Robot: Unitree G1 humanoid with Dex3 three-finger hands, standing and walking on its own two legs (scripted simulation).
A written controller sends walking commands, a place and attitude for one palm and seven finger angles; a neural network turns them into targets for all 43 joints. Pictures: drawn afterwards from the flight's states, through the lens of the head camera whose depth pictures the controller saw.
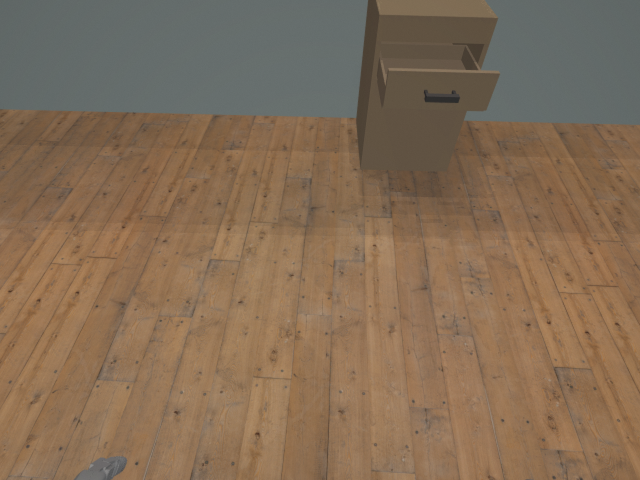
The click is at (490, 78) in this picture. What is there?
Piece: drawer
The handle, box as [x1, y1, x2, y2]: [424, 90, 459, 102]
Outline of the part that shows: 424,90 425,101 457,102 459,98 458,94 456,94 454,90 452,90 451,94 432,94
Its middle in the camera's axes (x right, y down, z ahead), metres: +0.43 -0.51 +1.38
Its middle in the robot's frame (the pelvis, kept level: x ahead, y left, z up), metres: +1.37 -0.36 -0.22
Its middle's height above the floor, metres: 0.55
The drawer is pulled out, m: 0.23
